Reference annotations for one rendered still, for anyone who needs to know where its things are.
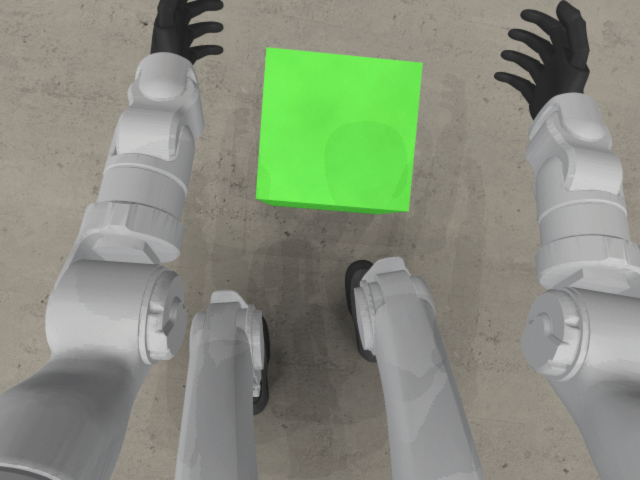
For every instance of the robot left upper arm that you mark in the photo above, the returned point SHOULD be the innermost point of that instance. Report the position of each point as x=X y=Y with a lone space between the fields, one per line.
x=109 y=322

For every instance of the robot right forearm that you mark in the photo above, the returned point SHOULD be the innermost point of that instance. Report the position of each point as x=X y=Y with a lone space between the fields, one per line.
x=581 y=209

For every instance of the carton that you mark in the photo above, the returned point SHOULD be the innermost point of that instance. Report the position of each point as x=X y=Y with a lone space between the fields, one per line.
x=337 y=132

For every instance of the robot right hand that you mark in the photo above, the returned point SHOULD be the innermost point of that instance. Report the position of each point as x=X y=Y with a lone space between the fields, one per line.
x=565 y=69

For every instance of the robot left hand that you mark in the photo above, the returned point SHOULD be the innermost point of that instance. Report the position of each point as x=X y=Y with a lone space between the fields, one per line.
x=171 y=32

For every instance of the right robot foot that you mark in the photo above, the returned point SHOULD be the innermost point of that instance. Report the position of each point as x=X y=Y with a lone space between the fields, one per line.
x=354 y=275

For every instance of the robot right upper arm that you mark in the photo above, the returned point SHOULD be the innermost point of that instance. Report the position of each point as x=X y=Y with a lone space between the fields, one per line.
x=587 y=344

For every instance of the robot left forearm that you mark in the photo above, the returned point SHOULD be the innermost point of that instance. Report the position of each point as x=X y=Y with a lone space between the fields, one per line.
x=137 y=215

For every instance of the left robot thigh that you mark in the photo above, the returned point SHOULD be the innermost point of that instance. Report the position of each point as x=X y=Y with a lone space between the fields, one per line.
x=217 y=439

